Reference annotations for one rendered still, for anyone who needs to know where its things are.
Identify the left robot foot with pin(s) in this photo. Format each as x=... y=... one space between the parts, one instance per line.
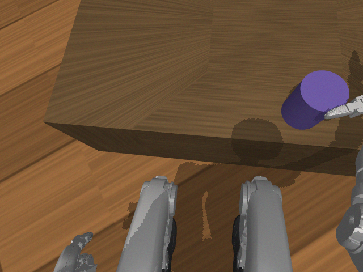
x=171 y=246

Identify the right robot hand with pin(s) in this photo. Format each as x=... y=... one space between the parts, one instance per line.
x=353 y=109

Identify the can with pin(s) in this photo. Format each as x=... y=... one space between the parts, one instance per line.
x=318 y=93

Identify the right robot arm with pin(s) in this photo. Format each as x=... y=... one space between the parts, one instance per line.
x=349 y=232

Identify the right robot foot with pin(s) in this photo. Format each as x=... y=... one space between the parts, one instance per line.
x=236 y=245

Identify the left robot hand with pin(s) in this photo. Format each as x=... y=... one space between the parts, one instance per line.
x=70 y=259

